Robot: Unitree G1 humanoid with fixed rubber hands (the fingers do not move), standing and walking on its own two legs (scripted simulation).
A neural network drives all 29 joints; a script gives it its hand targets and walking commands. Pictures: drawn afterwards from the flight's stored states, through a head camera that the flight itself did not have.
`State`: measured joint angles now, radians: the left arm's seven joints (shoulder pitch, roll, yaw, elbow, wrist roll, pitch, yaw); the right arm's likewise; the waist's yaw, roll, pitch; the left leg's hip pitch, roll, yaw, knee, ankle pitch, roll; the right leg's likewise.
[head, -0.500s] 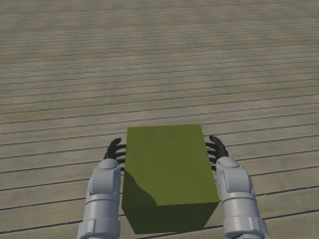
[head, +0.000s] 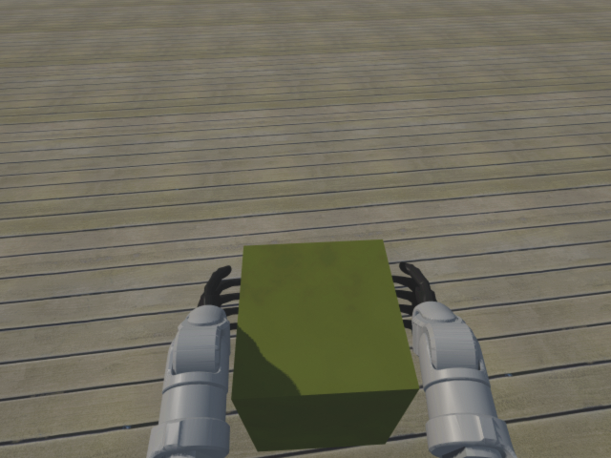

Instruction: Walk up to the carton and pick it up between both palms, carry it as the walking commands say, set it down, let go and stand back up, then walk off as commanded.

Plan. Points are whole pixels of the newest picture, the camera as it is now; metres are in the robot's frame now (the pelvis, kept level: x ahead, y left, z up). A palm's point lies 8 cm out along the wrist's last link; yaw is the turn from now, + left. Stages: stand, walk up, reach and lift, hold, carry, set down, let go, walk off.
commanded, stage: hold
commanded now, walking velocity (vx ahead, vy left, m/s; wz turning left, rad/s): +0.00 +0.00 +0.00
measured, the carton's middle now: (317, 349) +0.29 +0.00 -0.03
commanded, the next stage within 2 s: carry in 0.52 s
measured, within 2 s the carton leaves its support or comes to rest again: neither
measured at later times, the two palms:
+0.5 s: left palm (211, 317) +0.30 +0.14 +0.05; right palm (423, 316) +0.29 -0.14 +0.05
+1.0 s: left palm (194, 355) +0.23 +0.15 +0.07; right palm (438, 359) +0.22 -0.14 +0.07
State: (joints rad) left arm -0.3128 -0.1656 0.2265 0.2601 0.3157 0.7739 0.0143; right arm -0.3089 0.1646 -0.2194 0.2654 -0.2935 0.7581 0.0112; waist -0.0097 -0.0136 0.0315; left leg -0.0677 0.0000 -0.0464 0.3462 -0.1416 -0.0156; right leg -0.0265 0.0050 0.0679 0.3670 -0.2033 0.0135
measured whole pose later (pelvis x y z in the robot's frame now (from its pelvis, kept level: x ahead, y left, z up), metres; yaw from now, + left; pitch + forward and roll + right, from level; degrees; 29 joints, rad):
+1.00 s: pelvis -0.05 +0.01 -0.02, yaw -1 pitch +3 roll +0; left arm -0.19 -0.14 0.10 -0.25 0.13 1.16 0.10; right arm -0.17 0.14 -0.09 -0.26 -0.10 1.17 -0.11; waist -0.01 0.01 -0.13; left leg -0.48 0.01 0.00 0.60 -0.17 0.00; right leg -0.45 0.02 0.09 0.62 -0.25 0.03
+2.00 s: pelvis -0.03 +0.00 -0.02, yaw +0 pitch +3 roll +0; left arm -0.20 -0.14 0.12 -0.25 0.14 1.21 0.09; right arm -0.21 0.14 -0.09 -0.26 -0.12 1.22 -0.10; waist 0.00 0.00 -0.14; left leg -0.39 0.02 0.02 0.56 -0.23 -0.01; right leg -0.40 0.00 0.04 0.57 -0.23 0.02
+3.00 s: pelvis -0.02 -0.01 +0.00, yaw +1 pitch -7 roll +0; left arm -0.27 -0.15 0.18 0.23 0.27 0.74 0.03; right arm -0.25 0.15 -0.18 0.20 -0.26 0.75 -0.01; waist -0.01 0.00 0.03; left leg -0.10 0.02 0.01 0.39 -0.18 -0.01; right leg -0.09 -0.01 0.02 0.39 -0.18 0.01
